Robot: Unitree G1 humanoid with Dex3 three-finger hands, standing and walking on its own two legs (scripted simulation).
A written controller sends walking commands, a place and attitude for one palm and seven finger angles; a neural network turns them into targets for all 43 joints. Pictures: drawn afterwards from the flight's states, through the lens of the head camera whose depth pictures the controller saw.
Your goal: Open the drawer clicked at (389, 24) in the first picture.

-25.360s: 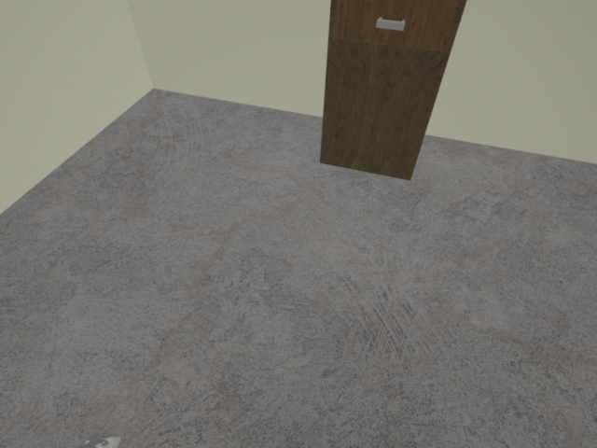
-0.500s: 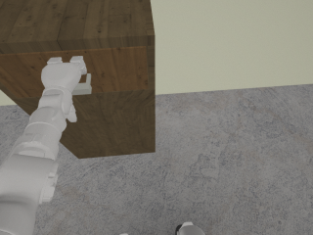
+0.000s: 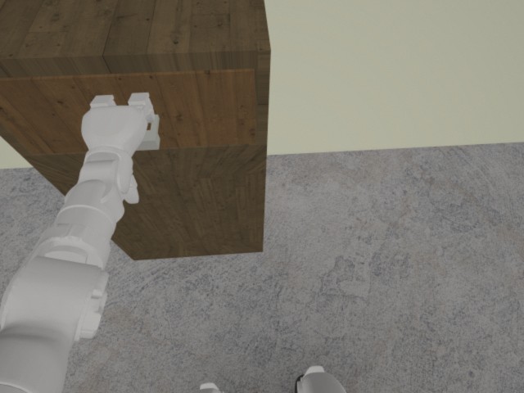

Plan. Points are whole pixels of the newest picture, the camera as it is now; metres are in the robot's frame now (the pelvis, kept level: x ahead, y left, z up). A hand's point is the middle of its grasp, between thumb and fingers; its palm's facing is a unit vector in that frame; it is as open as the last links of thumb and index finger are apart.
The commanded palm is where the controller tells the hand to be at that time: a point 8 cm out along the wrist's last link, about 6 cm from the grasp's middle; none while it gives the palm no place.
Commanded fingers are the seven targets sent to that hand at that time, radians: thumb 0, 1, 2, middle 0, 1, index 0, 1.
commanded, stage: lower the fingers behind the handle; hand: left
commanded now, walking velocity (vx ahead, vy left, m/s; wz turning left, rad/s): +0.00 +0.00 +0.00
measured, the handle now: (128, 131) +0.55 +0.21 +0.02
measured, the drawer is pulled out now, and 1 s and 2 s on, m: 0.00 0.00 0.00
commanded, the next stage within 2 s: lift the fingers back up to retry in 0.68 s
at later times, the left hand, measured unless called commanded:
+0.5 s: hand (129, 150) +0.50 +0.20 +0.03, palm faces -0.02 +0.03 -1.00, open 14.0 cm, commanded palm +0.48 +0.20 +0.06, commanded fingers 0.00 -0.50 0.30 -0.30 -1.20 -0.30 -1.20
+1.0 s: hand (124, 152) +0.49 +0.21 +0.03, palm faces -0.05 +0.01 -1.00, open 14.0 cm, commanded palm +0.47 +0.21 +0.09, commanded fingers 0.00 -0.50 0.30 -0.30 -1.20 -0.30 -1.20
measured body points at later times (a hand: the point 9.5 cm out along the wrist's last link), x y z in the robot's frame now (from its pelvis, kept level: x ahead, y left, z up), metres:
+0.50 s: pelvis -0.02 +0.00 -0.01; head +0.10 -0.01 +0.42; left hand +0.49 +0.20 +0.09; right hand -0.02 -0.28 -0.14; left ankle -0.03 +0.12 -0.70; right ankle +0.01 -0.15 -0.70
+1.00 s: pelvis -0.02 +0.00 -0.01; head +0.10 -0.01 +0.42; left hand +0.49 +0.20 +0.09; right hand -0.03 -0.27 -0.14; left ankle -0.03 +0.12 -0.70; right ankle +0.01 -0.15 -0.70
